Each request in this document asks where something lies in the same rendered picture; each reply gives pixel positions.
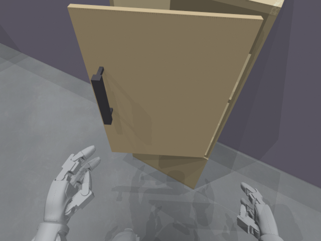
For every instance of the left robot shin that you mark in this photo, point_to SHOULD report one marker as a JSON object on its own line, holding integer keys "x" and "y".
{"x": 128, "y": 230}

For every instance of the handle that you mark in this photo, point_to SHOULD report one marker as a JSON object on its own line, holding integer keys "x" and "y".
{"x": 101, "y": 96}

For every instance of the left robot hand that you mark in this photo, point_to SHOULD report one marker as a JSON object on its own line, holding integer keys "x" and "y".
{"x": 62, "y": 189}

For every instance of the cupboard door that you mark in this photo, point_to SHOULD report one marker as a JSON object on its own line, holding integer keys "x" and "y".
{"x": 168, "y": 74}

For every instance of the right robot hand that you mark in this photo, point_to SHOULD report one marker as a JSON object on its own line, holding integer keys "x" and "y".
{"x": 260, "y": 220}

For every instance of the robot left forearm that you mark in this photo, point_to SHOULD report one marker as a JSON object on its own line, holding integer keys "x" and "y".
{"x": 51, "y": 231}

